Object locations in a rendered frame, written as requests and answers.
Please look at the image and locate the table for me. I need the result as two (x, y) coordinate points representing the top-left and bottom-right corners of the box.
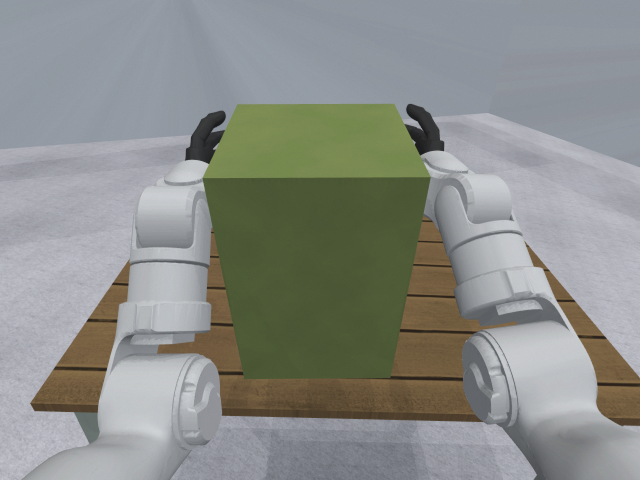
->
(30, 216), (640, 480)

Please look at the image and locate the robot left upper arm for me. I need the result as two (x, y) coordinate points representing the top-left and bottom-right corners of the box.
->
(21, 353), (222, 480)

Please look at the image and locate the carton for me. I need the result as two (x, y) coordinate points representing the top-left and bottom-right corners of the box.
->
(203, 104), (431, 379)

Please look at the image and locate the robot left forearm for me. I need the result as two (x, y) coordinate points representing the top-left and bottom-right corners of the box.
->
(98, 160), (213, 431)

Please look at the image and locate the robot left hand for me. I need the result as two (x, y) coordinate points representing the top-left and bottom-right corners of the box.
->
(185, 111), (226, 164)

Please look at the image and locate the robot right hand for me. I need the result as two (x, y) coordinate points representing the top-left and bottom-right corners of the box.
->
(405, 104), (444, 156)

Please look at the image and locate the robot right upper arm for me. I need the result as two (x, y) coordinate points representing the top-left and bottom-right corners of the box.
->
(462, 320), (640, 480)

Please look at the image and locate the robot right forearm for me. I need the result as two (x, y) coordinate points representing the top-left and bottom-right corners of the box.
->
(421, 151), (598, 400)

